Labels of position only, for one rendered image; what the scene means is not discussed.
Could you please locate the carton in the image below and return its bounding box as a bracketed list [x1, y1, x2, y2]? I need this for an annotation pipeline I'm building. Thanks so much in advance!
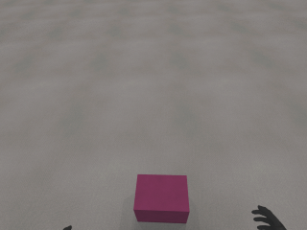
[133, 174, 190, 224]

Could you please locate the robot right hand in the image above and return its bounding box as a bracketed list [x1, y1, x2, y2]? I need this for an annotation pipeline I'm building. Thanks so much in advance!
[251, 205, 287, 230]

